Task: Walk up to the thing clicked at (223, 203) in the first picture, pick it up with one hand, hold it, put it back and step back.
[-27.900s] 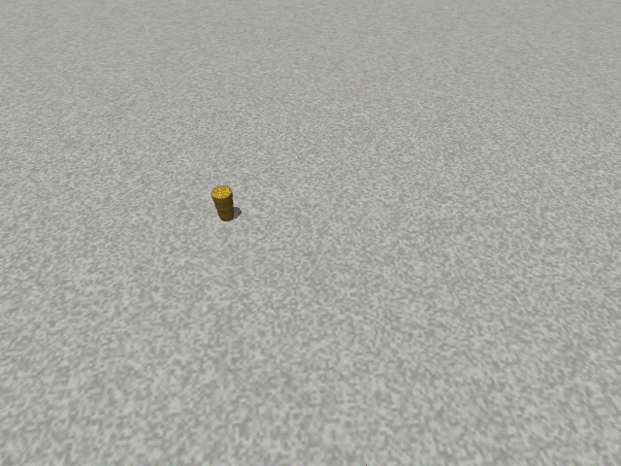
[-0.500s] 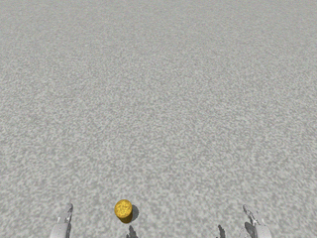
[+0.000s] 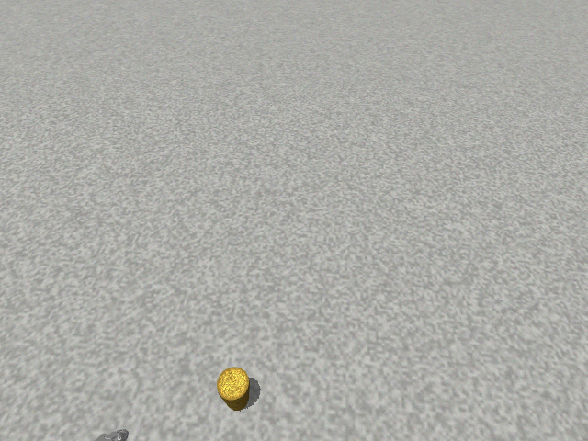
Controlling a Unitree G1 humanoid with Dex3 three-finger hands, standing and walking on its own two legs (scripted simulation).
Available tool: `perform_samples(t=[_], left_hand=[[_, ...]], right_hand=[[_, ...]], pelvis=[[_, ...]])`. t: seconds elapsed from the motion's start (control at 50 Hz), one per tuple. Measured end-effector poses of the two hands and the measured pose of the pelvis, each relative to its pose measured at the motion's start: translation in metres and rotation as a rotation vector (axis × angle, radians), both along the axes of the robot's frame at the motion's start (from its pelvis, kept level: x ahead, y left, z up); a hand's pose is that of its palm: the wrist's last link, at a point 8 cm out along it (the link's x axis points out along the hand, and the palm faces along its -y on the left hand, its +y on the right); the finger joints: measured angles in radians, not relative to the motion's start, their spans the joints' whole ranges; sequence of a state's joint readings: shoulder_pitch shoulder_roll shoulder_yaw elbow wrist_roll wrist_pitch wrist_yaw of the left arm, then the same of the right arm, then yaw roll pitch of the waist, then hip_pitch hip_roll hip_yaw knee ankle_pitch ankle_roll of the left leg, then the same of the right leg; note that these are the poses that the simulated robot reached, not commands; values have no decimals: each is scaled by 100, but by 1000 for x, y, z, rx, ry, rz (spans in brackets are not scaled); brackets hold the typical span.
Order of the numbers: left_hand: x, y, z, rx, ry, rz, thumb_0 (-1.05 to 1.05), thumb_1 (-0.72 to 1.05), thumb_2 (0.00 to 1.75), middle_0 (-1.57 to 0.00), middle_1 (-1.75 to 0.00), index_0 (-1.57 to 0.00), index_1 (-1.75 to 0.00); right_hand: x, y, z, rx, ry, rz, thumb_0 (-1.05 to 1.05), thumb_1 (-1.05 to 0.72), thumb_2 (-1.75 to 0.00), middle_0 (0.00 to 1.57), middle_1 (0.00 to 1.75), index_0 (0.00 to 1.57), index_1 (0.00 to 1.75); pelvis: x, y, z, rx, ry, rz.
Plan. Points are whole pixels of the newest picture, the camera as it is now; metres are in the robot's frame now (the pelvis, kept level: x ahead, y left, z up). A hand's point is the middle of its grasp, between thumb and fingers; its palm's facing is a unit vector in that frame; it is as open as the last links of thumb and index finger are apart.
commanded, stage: stand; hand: left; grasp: from the side
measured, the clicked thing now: (235, 391) +0.42 +0.19 -0.67
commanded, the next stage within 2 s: step back in 1.94 s
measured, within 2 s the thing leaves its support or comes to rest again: neither
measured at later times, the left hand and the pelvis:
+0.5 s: hand out of the picture +0.04 +0.25 -0.13, palm faces +0.01 -0.94 -0.35, open 7.4 cm; pelvis +0.00 +0.00 +0.03, yaw +1 degrees
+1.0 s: hand out of the picture +0.05 +0.25 -0.12, palm faces +0.00 -0.94 -0.35, open 7.4 cm; pelvis +0.00 +0.00 +0.04, yaw +1 degrees
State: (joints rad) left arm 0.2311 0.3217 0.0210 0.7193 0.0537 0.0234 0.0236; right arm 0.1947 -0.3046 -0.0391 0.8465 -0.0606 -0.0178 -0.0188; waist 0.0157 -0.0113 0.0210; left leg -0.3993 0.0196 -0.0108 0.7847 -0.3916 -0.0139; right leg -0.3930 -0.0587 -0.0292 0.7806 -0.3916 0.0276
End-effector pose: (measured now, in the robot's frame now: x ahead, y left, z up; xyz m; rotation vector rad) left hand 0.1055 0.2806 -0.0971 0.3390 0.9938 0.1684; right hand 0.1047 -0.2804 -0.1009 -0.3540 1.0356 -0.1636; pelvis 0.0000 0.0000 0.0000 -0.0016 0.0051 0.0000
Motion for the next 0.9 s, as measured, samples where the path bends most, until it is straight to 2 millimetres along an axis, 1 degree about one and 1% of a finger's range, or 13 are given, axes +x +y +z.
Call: perform_samples(t=[0.08,0.16,0.22,0.3,0.4,0.5,0.7,0.9], left_hand=[[-26,10,-2,9,94,44,1,86,89,-21,-30,-20,-30],[-47,15,-1,8,166,81,1,89,90,-21,-30,-20,-30],[-58,15,0,4,208,98,1,90,90,-21,-30,-20,-30],[-67,14,2,-3,246,114,1,90,90,-21,-30,-20,-30],[-71,14,6,-5,259,123,1,90,90,-21,-30,-20,-30],[-70,15,10,-1,255,125,1,91,90,-21,-30,-20,-30],[-69,15,13,7,262,126,0,91,90,-21,-30,-20,-30],[-66,11,12,2,281,125,0,91,90,-21,-30,-20,-30]], right_hand=[[-18,-6,2,-5,74,-29,1,-90,-90,20,30,20,30],[-32,-4,3,4,133,-46,1,-90,-90,20,30,20,30],[-38,0,3,16,163,-53,1,-90,-90,20,30,20,30],[-43,6,4,33,184,-56,1,-90,-90,20,30,20,30],[-44,9,4,48,193,-56,1,-90,-90,20,30,20,30],[-44,9,5,54,189,-58,1,-90,-90,20,30,20,30],[-49,-4,7,41,207,-71,1,-90,-90,20,30,20,30],[-55,-12,8,32,242,-82,1,-90,-90,20,30,20,30]], pelvis=[[2,1,9,-2,-15,5],[3,2,17,-3,-31,9],[2,3,22,-3,-43,11],[1,5,27,-1,-56,12],[-1,5,32,2,-68,14],[-4,4,34,2,-75,14],[-7,0,36,2,-71,14],[-3,-4,37,0,-63,12]])
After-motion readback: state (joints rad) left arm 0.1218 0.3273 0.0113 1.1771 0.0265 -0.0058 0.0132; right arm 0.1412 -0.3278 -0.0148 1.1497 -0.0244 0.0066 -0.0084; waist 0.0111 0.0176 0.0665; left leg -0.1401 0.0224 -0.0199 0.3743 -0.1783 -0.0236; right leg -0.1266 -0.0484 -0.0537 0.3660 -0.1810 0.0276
